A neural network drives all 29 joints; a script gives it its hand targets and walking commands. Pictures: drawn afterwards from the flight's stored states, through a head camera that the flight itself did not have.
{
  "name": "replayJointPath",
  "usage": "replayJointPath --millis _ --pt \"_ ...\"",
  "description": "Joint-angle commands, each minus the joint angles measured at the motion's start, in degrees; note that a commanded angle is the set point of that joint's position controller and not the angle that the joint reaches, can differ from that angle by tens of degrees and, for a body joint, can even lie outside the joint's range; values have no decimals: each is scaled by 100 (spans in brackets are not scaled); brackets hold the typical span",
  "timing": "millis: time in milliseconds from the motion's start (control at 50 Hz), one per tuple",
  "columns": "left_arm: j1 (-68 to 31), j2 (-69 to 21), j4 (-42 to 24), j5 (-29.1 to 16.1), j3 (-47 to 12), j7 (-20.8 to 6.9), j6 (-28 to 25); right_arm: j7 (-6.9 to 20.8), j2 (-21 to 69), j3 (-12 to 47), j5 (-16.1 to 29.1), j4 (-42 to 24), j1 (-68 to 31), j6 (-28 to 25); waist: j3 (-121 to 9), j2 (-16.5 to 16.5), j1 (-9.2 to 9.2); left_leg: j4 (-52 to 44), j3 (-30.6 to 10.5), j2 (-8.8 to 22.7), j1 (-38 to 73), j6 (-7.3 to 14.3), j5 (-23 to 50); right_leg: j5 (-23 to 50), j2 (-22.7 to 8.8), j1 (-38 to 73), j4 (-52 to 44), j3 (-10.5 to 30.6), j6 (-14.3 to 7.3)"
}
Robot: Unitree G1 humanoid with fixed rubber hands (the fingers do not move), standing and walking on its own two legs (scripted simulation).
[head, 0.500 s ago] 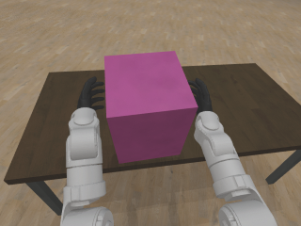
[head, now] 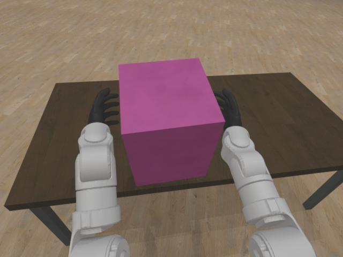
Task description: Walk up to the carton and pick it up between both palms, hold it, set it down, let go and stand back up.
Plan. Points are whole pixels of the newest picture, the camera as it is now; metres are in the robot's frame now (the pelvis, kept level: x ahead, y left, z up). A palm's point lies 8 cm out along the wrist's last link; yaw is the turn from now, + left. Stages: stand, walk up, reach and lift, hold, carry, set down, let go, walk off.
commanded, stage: hold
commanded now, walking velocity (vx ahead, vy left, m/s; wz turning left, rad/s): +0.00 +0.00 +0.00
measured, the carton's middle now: (166, 125) +0.42 +0.00 +0.09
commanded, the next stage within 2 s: set down in 0.74 s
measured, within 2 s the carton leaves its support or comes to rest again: neither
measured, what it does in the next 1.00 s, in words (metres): stands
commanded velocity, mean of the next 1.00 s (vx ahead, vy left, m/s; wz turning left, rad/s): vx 0.00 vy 0.00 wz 0.00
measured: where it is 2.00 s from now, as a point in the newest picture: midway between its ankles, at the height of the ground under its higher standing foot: outside the picture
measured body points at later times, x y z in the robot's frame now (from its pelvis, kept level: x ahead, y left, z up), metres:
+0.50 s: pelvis +0.00 +0.00 +0.00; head -0.03 +0.02 +0.45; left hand +0.36 +0.15 +0.17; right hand +0.37 -0.14 +0.16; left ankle +0.04 +0.11 -0.75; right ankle +0.01 -0.09 -0.75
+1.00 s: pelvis +0.00 +0.00 +0.00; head -0.04 +0.02 +0.45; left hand +0.36 +0.15 +0.15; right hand +0.37 -0.14 +0.16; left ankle +0.04 +0.11 -0.75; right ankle +0.01 -0.09 -0.75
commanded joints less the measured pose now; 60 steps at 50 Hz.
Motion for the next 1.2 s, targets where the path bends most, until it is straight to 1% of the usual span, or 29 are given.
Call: replayJointPath --millis 0,120,340,500,620,720,740,820,900,1000,1120,1180 --pt "-3599 -1988 -864 -972 -2487 -914 -480 812 2401 1727 317 -2076 -4231 -589 -2821 422 -23 10 37 -56 971 -36 1105 1119 -21 159 -148 -14 417" --pt "-3626 -2007 -879 -986 -2518 -899 -484 833 2400 1691 295 -2059 -4215 -599 -2860 453 -24 5 44 -40 999 -43 1109 1070 -14 127 -170 -6 411" --pt "-3587 -1995 -906 -987 -2497 -907 -488 815 2404 1750 313 -2067 -4181 -584 -2870 382 -27 24 27 -60 988 -37 1167 1205 -20 192 -136 -4 431" --pt "-3579 -1992 -838 -957 -2450 -924 -473 834 2385 1675 288 -1999 -4179 -589 -2739 394 -24 -16 45 -47 953 -34 1063 1060 -20 146 -173 -9 416" --pt "-3590 -2009 -897 -996 -2539 -897 -492 820 2382 1744 333 -2101 -4219 -613 -2881 412 -47 36 22 -48 1039 -59 1253 1202 -7 183 -153 -3 409" --pt "-3588 -2007 -905 -989 -2530 -889 -489 839 2366 1692 312 -2027 -4158 -601 -2827 453 -35 13 25 -28 1000 -57 1118 1015 -9 107 -187 -14 386" --pt "-3397 -2231 -681 -853 -2696 -896 -490 846 2524 1784 261 -2024 -4179 -637 -2899 541 100 33 37 -19 1022 -60 959 918 -20 74 -28 -64 371" --pt "-3369 -2351 -552 -828 -2680 -879 -691 877 2546 1672 102 -2138 -4250 -854 -2941 462 141 29 34 2 872 -40 829 816 -20 25 -1 -77 349" --pt "-3463 -2410 -408 -791 -2632 -885 -995 925 2579 1543 -93 -1899 -4159 -1116 -2822 411 158 43 42 6 867 -43 821 811 -36 -69 4 -85 353" --pt "-3410 -2388 -150 -659 -2471 -949 -1404 975 2577 1326 -442 -1406 -3796 -1465 -2548 275 123 -44 79 11 881 -25 726 881 -57 -10 -41 -121 389" --pt "-3544 -2330 140 -521 -2295 -982 -1908 1074 2657 1029 -837 -623 -3435 -1871 -2277 312 143 -222 167 24 738 -8 490 727 -157 38 -130 -130 392" --pt "-3661 -2333 220 -497 -2268 -971 -2180 1128 2748 928 -1008 -315 -3308 -2076 -2386 379 174 -236 208 37 730 -19 622 942 -192 159 -107 -131 400"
